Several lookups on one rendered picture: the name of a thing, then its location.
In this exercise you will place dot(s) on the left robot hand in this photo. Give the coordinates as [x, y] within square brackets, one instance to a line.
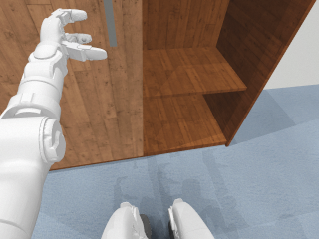
[52, 29]

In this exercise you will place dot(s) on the robot left upper arm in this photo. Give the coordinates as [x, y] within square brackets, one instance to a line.
[29, 146]

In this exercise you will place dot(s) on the right robot shin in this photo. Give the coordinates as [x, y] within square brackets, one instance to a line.
[176, 234]

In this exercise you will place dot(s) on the wardrobe door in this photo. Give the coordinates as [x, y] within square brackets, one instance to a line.
[102, 116]

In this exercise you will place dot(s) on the left robot forearm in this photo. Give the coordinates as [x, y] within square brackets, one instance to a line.
[41, 86]

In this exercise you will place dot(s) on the left robot thigh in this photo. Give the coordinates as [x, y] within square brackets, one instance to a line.
[123, 224]

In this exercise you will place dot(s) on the handle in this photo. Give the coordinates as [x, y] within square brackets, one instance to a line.
[109, 13]

